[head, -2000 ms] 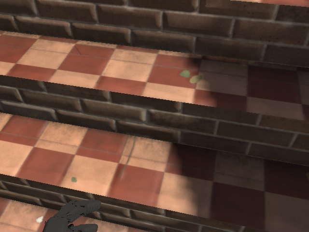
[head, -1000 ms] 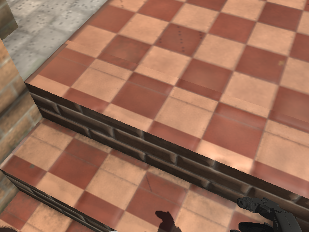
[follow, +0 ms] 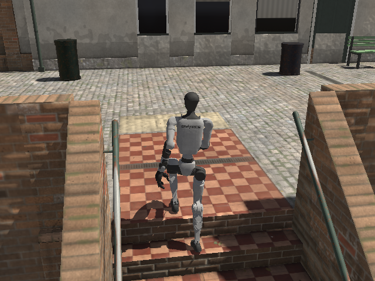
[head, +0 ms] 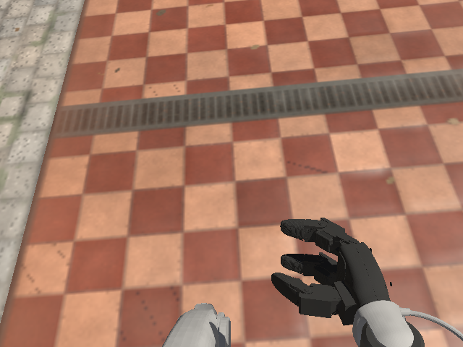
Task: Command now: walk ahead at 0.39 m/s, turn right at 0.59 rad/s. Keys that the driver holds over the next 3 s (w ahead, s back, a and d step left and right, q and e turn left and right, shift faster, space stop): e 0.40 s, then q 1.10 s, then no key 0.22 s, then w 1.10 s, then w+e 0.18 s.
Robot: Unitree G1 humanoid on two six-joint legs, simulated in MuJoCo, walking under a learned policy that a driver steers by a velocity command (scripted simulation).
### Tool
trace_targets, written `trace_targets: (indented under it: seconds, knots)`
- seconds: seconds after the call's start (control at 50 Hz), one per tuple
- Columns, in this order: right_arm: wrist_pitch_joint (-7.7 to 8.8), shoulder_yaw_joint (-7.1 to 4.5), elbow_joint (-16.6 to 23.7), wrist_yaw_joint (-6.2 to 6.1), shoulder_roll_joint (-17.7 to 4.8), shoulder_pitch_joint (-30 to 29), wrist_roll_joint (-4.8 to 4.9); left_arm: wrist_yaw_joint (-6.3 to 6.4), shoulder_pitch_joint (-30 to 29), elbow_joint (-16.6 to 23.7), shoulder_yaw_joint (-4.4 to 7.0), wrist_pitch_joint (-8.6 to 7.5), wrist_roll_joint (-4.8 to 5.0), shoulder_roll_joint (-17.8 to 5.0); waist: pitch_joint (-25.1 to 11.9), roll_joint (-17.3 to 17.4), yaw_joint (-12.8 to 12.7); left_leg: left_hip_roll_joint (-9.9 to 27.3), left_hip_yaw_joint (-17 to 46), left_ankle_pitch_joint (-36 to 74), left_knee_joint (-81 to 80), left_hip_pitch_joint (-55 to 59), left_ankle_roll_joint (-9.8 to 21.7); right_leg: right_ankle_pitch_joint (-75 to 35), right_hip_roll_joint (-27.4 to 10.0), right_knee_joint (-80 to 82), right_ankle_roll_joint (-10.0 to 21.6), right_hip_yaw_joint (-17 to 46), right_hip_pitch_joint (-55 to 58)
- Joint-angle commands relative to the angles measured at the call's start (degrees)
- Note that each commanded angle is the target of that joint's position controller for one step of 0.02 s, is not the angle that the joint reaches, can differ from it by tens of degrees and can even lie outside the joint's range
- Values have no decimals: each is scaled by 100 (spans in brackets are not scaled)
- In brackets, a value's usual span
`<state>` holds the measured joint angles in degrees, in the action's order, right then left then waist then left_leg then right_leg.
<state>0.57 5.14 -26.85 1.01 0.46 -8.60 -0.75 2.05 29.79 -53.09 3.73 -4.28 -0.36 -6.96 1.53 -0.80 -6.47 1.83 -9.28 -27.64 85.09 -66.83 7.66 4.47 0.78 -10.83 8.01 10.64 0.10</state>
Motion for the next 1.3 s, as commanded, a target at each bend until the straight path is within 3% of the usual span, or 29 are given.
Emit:
trace_targets:
  seconds: [0.02, 0.04, 0.06, 0.08, 0.12, 0.16, 0.22, 0.32, 0.4, 0.44, 0.46, 0.48, 0.5, 0.52, 0.56, 0.6, 0.7, 0.8, 0.86, 0.88, 0.9, 0.92, 0.96, 1.04, 1.2, 1.22, 1.24, 1.26, 1.3]
  knots:
    - [4, -735, -36, -151, -1475, 1970, 179, -184, -944, 870, 519, -438, 199, -1967, -2581, -1073, 1750, -423, 704, -220, -2312, 4945, 147, -9055, -969, -2901, 352, 349, -335]
    - [64, -916, -368, -251, -1906, 2636, -50, -353, -1461, 1208, 451, -608, 335, -1582, -2949, -113, 2068, 582, 2655, -1015, -3315, 6280, 515, -7107, -267, -4766, 135, 72, -2021]
    - [-45, -1057, -549, -314, -2372, 2358, -82, -527, -1797, 1689, 406, -595, 83, -1106, -2836, 1924, 1853, 1815, 5783, 11, -5294, 6327, 1571, 470, 1061, -8084, -290, -429, -3738]
    - [19, -995, -585, -251, -1930, 1934, -63, -504, -1683, 1804, 319, -556, -189, -740, -2609, 1474, 1350, 1851, 6152, 8, -5602, 5940, 1692, 876, 753, -10005, -263, 174, -4531]
    - [291, -787, -1155, -232, -958, 1467, 8, -291, -1581, 1829, 63, -283, -301, -294, -730, -7, 631, 1743, 4396, -1007, -5489, 4323, 1088, 569, 256, -10081, -111, 20, -5116]
    - [507, -706, -1487, -289, -683, 1295, -31, -133, -1208, 1940, -37, 78, -247, -257, -4, -337, 11, 1653, 3181, 647, -5628, 3254, 492, 659, 113, -10128, -206, 122, -4880]
    - [632, -754, -1627, -257, -1071, 1180, -106, -67, -921, 1944, -24, 388, -1, -494, 411, 216, -325, 1473, 1386, 2302, -5970, 3316, 34, 943, -114, -7944, -445, -34, -4909]
    - [730, -1014, -1638, -359, -2149, 1700, -82, -423, -1824, 2037, 21, 402, 170, -683, -305, 564, 362, 1092, -332, 3236, -6749, 4574, -181, 532, -257, -4189, -302, -1319, -2733]
    - [592, -1098, -1649, -263, -2447, 2246, 86, -416, -1775, 1939, 132, 312, -107, -830, -461, 624, 553, 1291, -503, 4758, -5900, 6052, -273, 761, 166, -2810, -237, -1865, -2354]
    - [361, -1101, -1656, -193, -2402, 2511, 165, -422, -1115, 1660, 165, 179, -207, -837, -652, 361, 261, 1016, -691, 4337, -4579, 5592, -474, 96, 499, -1631, -197, -1742, -1004]
    - [277, -1045, -1466, -167, -2140, 2513, 83, -413, -657, 1619, 232, 89, -286, -1155, -884, -20, 93, 839, -638, 2290, -3498, 4522, -678, -1047, -243, -1684, -140, -670, -11]
    - [199, -895, -1084, -172, -1581, 2452, 21, -316, -865, 1912, 308, 65, -292, -1693, -964, -827, 414, 276, -532, -1021, -1929, 3503, -852, -4121, -1712, -2028, 244, 1261, 233]
    - [66, -830, -1066, -217, -1492, 2654, 161, -193, -726, 2010, 288, 138, -163, -1739, -2195, -889, 197, 36, 643, -1016, -1128, 3404, -940, -3561, -2464, -1381, 1152, 2222, 410]
    - [32, -812, -1125, -221, -1567, 2404, 127, -112, -946, 1993, 157, 167, -82, -1331, -1971, -218, 244, 198, 1011, -700, -1017, 3480, -946, -2133, -2350, -1013, 1147, 1924, -80]
    - [92, -808, -1067, -202, -1653, 2036, 78, -64, -1493, 1888, -68, 118, -78, -869, -978, -171, 565, 272, 1253, -42, -1422, 3595, -899, -674, -1801, -531, 678, 1103, -1121]
    - [-22, -859, -1297, -205, -1791, 2405, 47, -48, -1622, 1801, -177, 17, -87, -639, -804, -266, 737, 198, 1276, 351, -1838, 4221, -890, -739, -1562, -287, 379, 310, -1631]
    - [-78, -803, -1305, -183, -1592, 2301, 30, -71, -1627, 1701, -117, -147, -137, -879, -664, -440, 734, 78, 1061, 552, -3301, 4515, -791, -778, -1350, -369, 310, -525, -1429]
    - [-103, -853, -982, -104, -1634, 1928, -30, -76, -1418, 1705, 85, 154, -110, -1201, -478, -691, 480, -56, 617, 72, -4192, 4478, -668, 567, -1520, -651, 514, -604, -1214]
    - [-7, -825, -996, -59, -1491, 2312, -58, -22, -1509, 1695, 132, 293, -61, -1217, -490, -522, 720, -197, 487, 924, -5415, 5244, -438, 554, -1418, -1175, 231, -862, -1620]
    - [49, -856, -967, -69, -1614, 2403, -106, -6, -1502, 1641, 129, 311, -54, -1121, -363, -165, 804, -59, 882, 1302, -5905, 5438, -345, 588, -1237, -1595, -93, -1086, -1927]
    - [107, -972, -898, -117, -2126, 2578, -199, -4, -1564, 1861, 89, 311, -47, -854, -369, 943, 758, 1017, 2485, 1925, -6569, 5653, -133, 1218, -673, -2845, -542, -1631, -2572]
    - [44, -1176, -827, -205, -2608, 2590, -29, 2, -2115, 2144, 31, 358, 56, -791, 78, 1949, 1015, 1676, 3777, 2539, -6920, 5404, 569, 2491, 278, -3514, -854, -1762, -3462]
    - [-26, -1153, -782, -258, -2380, 2697, -29, -56, -2143, 2119, 57, 410, -30, -906, 34, 1230, 985, 1588, 3486, 2778, -6825, 5501, 1034, 2619, 52, -5022, -1007, -995, -3793]
    - [3, -1049, -550, -229, -2073, 1995, -9, -168, -2165, 2024, 54, 355, -90, -1010, -541, 655, 727, 797, 2651, 3729, -6405, 5713, 600, 1806, 94, -4760, -1085, -1060, -3450]
    - [-102, -1141, -522, -136, -2255, 1963, 31, -38, -1699, 2106, -137, 340, -7, -812, -707, 935, 515, 315, 3036, 3541, -5570, 4961, 30, 1002, 342, -1479, -801, -1162, -1335]
    - [-71, -1095, -485, -127, -2074, 1992, 97, 15, -1564, 2142, -78, 274, -85, -1070, -847, 530, 475, 141, 2922, 2683, -5200, 4424, -263, 795, -265, -1052, -674, -622, -601]
    - [-36, -973, -293, -108, -1569, 2114, 178, 78, -1704, 2320, 41, 262, -213, -1749, -883, -1154, 639, -621, 1956, 609, -3932, 3324, -655, 89, -1936, -599, -131, 1091, -28]
    - [-58, -1082, -353, -158, -2035, 2084, -39, 52, -1741, 2306, 88, 266, -136, -1765, -782, -1618, 513, -955, 1212, -1033, -2751, 3069, -786, -808, -2534, -524, 592, 1709, -654]
    - [-91, -1190, -577, -96, -2282, 2001, -91, 36, -2001, 2419, -100, 218, -88, -1175, -565, -431, 688, -592, 1432, -310, -1668, 3288, -890, -322, -2044, -600, 598, 905, -1128]
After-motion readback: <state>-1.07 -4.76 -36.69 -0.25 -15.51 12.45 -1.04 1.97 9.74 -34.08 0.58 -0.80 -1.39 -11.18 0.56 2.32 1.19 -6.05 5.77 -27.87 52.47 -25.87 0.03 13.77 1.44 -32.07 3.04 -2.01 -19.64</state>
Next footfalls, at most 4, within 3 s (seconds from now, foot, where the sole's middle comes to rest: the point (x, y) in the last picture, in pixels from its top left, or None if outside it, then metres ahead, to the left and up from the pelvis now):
0.02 left None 0.21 0.12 -0.60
0.46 right None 0.33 -0.14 -0.60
0.88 left None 0.32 0.07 -0.60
1.22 right None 0.35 -0.12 -0.60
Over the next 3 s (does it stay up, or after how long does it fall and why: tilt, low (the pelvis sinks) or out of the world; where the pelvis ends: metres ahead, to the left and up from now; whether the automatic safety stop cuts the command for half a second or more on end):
stays up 0.78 0.19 0.17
